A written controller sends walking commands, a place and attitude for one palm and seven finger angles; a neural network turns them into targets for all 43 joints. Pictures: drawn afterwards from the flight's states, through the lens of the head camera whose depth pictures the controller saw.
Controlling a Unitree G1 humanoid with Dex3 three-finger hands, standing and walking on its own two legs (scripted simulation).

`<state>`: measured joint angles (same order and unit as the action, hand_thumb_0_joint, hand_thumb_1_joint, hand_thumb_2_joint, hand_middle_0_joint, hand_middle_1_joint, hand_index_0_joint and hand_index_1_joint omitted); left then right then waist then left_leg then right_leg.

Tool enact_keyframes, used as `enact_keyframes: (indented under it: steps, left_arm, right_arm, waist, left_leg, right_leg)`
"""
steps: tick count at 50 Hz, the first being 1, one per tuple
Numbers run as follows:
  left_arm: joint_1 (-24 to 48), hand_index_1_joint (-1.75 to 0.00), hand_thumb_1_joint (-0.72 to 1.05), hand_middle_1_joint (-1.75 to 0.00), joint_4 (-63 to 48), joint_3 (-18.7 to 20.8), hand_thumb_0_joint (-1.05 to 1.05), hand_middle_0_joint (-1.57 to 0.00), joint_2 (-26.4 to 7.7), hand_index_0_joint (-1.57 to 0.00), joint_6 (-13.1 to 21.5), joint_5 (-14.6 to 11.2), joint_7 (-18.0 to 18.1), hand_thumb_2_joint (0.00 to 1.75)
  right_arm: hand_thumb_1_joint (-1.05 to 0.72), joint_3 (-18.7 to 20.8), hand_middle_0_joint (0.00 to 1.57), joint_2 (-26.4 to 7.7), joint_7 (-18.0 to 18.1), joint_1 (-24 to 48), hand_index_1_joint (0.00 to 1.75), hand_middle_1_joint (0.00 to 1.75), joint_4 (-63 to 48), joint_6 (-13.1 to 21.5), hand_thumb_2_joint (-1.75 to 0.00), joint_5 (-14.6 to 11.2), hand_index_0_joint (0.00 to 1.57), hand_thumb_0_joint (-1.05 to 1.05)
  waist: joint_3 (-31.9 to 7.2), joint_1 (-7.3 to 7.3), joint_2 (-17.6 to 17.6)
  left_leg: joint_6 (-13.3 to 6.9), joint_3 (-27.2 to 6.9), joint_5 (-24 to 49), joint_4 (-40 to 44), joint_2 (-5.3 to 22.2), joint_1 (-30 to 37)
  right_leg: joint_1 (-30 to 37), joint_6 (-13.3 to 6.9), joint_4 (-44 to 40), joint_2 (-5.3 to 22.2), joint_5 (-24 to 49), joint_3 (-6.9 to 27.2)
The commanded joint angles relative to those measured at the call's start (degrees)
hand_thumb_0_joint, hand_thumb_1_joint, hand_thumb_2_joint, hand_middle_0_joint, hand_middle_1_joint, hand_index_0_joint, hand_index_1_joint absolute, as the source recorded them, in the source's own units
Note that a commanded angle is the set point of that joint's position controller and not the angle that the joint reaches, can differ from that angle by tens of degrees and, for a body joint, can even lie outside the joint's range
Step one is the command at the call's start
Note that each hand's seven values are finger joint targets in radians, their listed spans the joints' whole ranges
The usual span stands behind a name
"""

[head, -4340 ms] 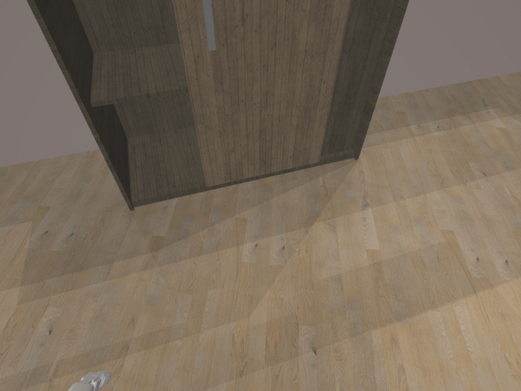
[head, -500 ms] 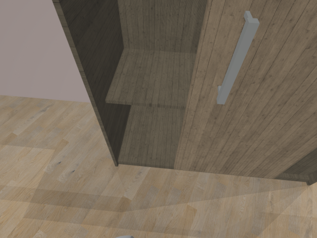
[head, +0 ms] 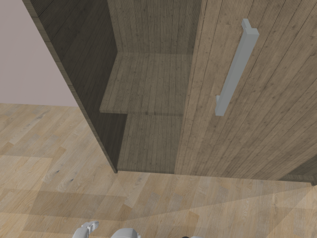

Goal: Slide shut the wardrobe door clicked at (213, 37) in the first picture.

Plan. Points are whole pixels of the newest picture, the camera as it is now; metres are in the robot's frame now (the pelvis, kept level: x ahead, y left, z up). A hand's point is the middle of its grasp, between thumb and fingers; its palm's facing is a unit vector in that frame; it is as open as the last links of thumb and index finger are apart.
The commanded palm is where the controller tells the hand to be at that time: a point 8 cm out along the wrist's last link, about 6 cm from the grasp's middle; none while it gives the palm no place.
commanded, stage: come to a stop and stand still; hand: right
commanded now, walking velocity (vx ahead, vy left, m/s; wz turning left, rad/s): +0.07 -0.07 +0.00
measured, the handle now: (230, 74) +0.49 -0.17 +0.13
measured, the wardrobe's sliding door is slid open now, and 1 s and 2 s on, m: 0.37 0.37 0.37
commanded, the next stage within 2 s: look again from close up in 1.10 s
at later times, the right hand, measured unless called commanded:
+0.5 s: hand out of the picture -0.02 -0.17 -0.17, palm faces +0.12 +0.97 -0.22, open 7.4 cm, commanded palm none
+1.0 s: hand out of the picture -0.05 -0.17 -0.18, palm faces +0.07 +0.99 -0.16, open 7.4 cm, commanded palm none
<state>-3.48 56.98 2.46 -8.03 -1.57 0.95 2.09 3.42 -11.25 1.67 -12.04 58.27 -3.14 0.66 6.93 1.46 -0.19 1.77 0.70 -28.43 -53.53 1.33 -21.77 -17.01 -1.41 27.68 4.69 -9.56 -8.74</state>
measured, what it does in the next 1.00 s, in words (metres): steps on the spot: left foot, then right foot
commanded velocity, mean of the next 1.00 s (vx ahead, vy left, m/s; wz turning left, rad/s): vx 0.03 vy -0.06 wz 0.00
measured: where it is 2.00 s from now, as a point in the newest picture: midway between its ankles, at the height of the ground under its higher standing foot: outside the picture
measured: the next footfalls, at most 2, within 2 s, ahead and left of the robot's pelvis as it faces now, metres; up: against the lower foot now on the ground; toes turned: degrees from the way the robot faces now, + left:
left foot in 0.10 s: +0.04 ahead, +0.15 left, +0.00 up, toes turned -2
right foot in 0.52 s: -0.04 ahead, -0.11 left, +0.00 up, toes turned -5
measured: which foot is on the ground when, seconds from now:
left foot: up 0.00-0.08, down 0.10-1.00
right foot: down 0.00-0.10, up 0.12-0.50, down 0.52-1.00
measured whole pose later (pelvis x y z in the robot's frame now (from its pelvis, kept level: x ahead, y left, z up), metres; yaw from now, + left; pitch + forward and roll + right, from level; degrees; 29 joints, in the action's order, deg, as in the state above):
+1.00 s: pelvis -0.03 +0.00 +0.00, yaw -2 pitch -1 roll +0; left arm -16.8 65.4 0.1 -7.2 0.9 0.1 2.1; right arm -0.1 -8.3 1.6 -16.3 67.4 -0.2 0.6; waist 1.6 0.6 -1.2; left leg 3.4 1.6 -10.6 -23.2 4.6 -11.1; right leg -4.8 -0.9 22.9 0.3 -16.7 -4.2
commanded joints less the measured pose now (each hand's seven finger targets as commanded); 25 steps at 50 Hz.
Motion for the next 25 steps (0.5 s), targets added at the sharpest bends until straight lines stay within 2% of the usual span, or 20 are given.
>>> enact_keyframes:
  steps: [1,2,3,4,5,6,7,8,9,10,11,13,15,18,20,21,23,24,25]
  left_arm:
    - [-2.53,-0.30,0.90,-0.30,-2.56,3.19,0.00,-0.20,-11.81,-0.20,-0.06,0.53,-0.42,0.90]
    - [-1.92,-0.30,0.90,-0.30,-2.62,3.14,0.00,-0.20,-11.54,-0.20,-0.20,0.42,-0.76,0.90]
    - [-2.38,-0.30,0.90,-0.30,-2.46,2.83,0.00,-0.20,-10.57,-0.20,-0.33,0.14,-1.14,0.90]
    - [-3.96,-0.30,0.90,-0.30,-2.41,2.40,0.00,-0.20,-7.82,-0.20,-0.38,-0.31,-1.58,0.90]
    - [-5.10,-0.30,0.90,-0.30,-3.24,1.66,0.00,-0.20,-3.90,-0.20,-0.72,-0.71,-2.02,0.90]
    - [-3.64,-0.30,0.90,-0.30,-4.19,1.82,0.00,-0.20,-5.75,-0.20,-1.38,-0.31,-2.30,0.90]
    - [-2.38,-0.30,0.90,-0.30,-4.36,1.95,0.00,-0.20,-6.30,-0.20,-1.93,0.05,-2.35,0.90]
    - [-3.88,-0.30,0.90,-0.30,-3.74,2.10,0.00,-0.20,-7.68,-0.20,-1.98,0.24,-2.35,0.90]
    - [-5.97,-0.30,0.90,-0.30,-2.05,2.13,0.00,-0.20,-8.04,-0.20,-1.71,0.25,-2.54,0.90]
    - [-8.33,-0.30,0.90,-0.30,-1.14,1.97,0.00,-0.20,-8.10,-0.20,-1.37,0.25,-2.72,0.90]
    - [-9.16,-0.30,0.90,-0.30,-0.78,1.87,0.00,-0.20,-8.09,-0.20,-1.11,0.26,-2.74,0.90]
    - [-9.09,-0.30,0.90,-0.30,-0.89,1.76,0.00,-0.20,-8.10,-0.20,-0.85,0.12,-2.61,0.90]
    - [-8.61,-0.30,0.90,-0.30,-1.46,1.35,0.00,-0.20,-7.71,-0.20,-0.70,0.22,-2.45,0.90]
    - [-8.47,-0.30,0.90,-0.30,-1.93,0.93,0.00,-0.20,-7.06,-0.20,-0.23,-0.03,-2.21,0.90]
    - [-9.58,-0.30,0.90,-0.30,-1.72,0.52,0.00,-0.20,-6.53,-0.20,0.14,-0.09,-1.97,0.90]
    - [-11.22,-0.30,0.90,-0.30,-1.06,0.37,0.00,-0.20,-6.29,-0.20,0.32,-0.15,-1.82,0.90]
    - [-15.69,-0.30,0.90,-0.30,1.19,0.01,0.00,-0.20,-5.55,-0.20,0.86,-0.30,-1.43,0.90]
    - [-17.69,-0.30,0.90,-0.30,2.14,-0.12,0.00,-0.20,-6.42,-0.20,1.27,-0.28,-1.24,0.90]
    - [-18.11,-0.30,0.90,-0.30,2.51,0.05,0.00,-0.20,-8.49,-0.20,1.71,0.06,-1.07,0.90]
  right_arm:
    - [-0.90,0.62,0.20,-1.80,0.17,-7.09,0.30,0.30,-2.25,0.89,-0.90,0.15,0.20,0.00]
    - [-0.90,0.56,0.20,-1.86,0.24,-9.14,0.30,0.30,-1.65,1.22,-0.90,0.23,0.20,0.00]
    - [-0.90,0.45,0.20,-2.65,0.32,-10.90,0.30,0.30,-0.83,1.82,-0.90,0.52,0.20,0.00]
    - [-0.90,0.40,0.20,-4.83,0.54,-10.80,0.30,0.30,-0.94,2.44,-0.90,1.07,0.20,0.00]
    - [-0.90,0.54,0.20,-9.60,0.61,-7.01,0.30,0.30,-2.40,3.11,-0.90,1.43,0.20,0.00]
    - [-0.90,0.60,0.20,-12.36,0.30,-4.71,0.30,0.30,-4.32,2.62,-0.90,1.15,0.20,0.00]
    - [-0.90,1.32,0.20,-13.02,0.42,-2.83,0.30,0.30,-4.76,2.89,-0.90,1.18,0.20,0.00]
    - [-0.90,1.13,0.20,-11.59,0.59,-1.46,0.30,0.30,-4.62,2.97,-0.90,1.18,0.20,0.00]
    - [-0.90,0.90,0.20,-10.45,0.46,0.28,0.30,0.30,-4.74,3.04,-0.90,1.07,0.20,0.00]
    - [-0.90,1.00,0.20,-10.44,0.33,0.89,0.30,0.30,-5.19,3.15,-0.90,0.98,0.20,0.00]
    - [-0.90,1.15,0.20,-10.28,0.32,0.17,0.30,0.30,-5.19,3.33,-0.90,0.89,0.20,0.00]
    - [-0.90,1.27,0.20,-10.32,0.44,-2.40,0.30,0.30,-4.51,3.51,-0.90,0.86,0.20,0.00]
    - [-0.90,1.45,0.20,-10.55,0.56,-5.08,0.30,0.30,-3.57,3.56,-0.90,0.95,0.20,0.00]
    - [-0.90,1.79,0.20,-10.82,0.53,-6.86,0.30,0.30,-2.44,3.58,-0.90,1.18,0.20,0.00]
    - [-0.90,1.89,0.20,-10.93,0.42,-7.04,0.30,0.30,-1.59,3.43,-0.90,1.18,0.20,0.00]
    - [-0.90,1.75,0.20,-10.95,0.39,-6.22,0.30,0.30,-1.24,3.34,-0.90,1.05,0.20,0.00]
    - [-0.90,1.43,0.20,-9.75,0.33,-3.29,0.30,0.30,-0.76,3.12,-0.90,0.59,0.20,0.00]
    - [-0.90,0.95,0.20,-8.31,0.30,-2.21,0.30,0.30,-0.79,2.84,-0.90,0.17,0.20,0.00]
    - [-0.90,0.43,0.20,-5.74,0.17,-2.42,0.30,0.30,-0.70,2.53,-0.90,-0.13,0.20,0.00]
  waist:
    - [-12.27,-0.62,11.26]
    - [-12.06,0.50,10.78]
    - [-11.12,1.40,6.81]
    - [-9.52,1.27,-1.74]
    - [-6.23,-0.66,-14.76]
    - [-4.74,0.55,-12.19]
    - [-2.76,0.61,-16.84]
    - [-1.32,-0.47,-15.48]
    - [-0.78,-1.42,-11.90]
    - [-1.95,-1.81,-9.63]
    - [-2.85,-1.28,-9.42]
    - [-3.57,-0.03,-7.78]
    - [-4.76,1.31,-7.74]
    - [-6.33,2.49,-8.71]
    - [-7.96,2.38,-9.25]
    - [-8.39,1.60,-9.59]
    - [-9.18,-0.82,-10.56]
    - [-8.63,-1.73,-7.17]
    - [-8.28,-1.50,0.79]
  left_leg:
    - [-0.61,1.75,4.20,9.58,1.07,5.86]
    - [-0.70,2.38,8.00,14.87,1.17,9.17]
    - [-0.56,2.68,13.21,22.93,1.05,14.08]
    - [-1.14,-1.95,14.69,31.79,4.62,14.17]
    - [-5.42,-17.56,8.43,40.32,16.50,7.68]
    - [-9.61,-20.26,0.22,44.19,21.10,-0.57]
    - [-9.82,-23.67,-2.54,45.89,20.30,-2.84]
    - [-9.49,-22.12,-0.43,45.27,19.47,-2.36]
    - [-8.85,-17.46,2.66,43.71,17.33,-1.05]
    - [-8.31,-14.01,6.90,41.84,15.75,1.86]
    - [-8.31,-12.22,10.68,40.71,15.46,4.43]
    - [-9.11,-11.40,16.03,39.59,16.43,8.37]
    - [-10.07,-12.06,19.71,38.71,17.15,12.07]
    - [-11.23,-12.22,23.56,37.75,17.76,15.73]
    - [-11.29,-12.15,24.80,37.36,16.88,16.19]
    - [-10.80,-11.28,23.92,37.08,16.26,15.07]
    - [-7.84,-7.99,20.94,34.73,12.99,10.51]
    - [-5.79,-5.79,16.56,32.68,10.39,6.91]
    - [-3.55,-2.49,12.66,28.74,6.34,3.67]
  right_leg:
    - [4.89,-7.39,-6.29,12.61,17.46,10.08]
    - [2.38,-6.15,-5.65,11.68,8.93,9.56]
    - [-2.33,-3.93,-3.32,9.00,-0.57,8.90]
    - [-4.81,-0.78,2.40,3.53,-10.24,5.96]
    - [-8.17,2.61,10.75,-2.41,-18.29,3.41]
    - [-5.30,2.14,17.32,-2.46,-21.15,7.48]
    - [-7.57,1.74,21.74,-2.51,-19.26,9.63]
    - [-8.13,1.52,24.49,-2.15,-16.29,10.81]
    - [-8.41,1.70,27.04,-1.91,-13.01,10.50]
    - [-8.86,2.13,28.03,-2.21,-10.93,9.88]
    - [-9.36,2.57,28.11,-2.29,-10.04,9.47]
    - [-10.11,3.33,26.93,-2.43,-10.27,9.09]
    - [-10.08,3.70,23.81,-2.50,-11.76,8.73]
    - [-7.97,3.65,16.28,-2.72,-15.35,7.50]
    - [-4.56,3.17,10.81,-3.45,-15.43,6.89]
    - [-1.78,3.00,7.36,-3.64,-13.86,6.36]
    - [7.48,2.61,-4.01,-4.18,-6.38,5.20]
    - [11.66,2.14,-7.86,-3.09,-3.45,6.26]
    - [12.61,0.55,-9.81,2.11,-0.68,11.86]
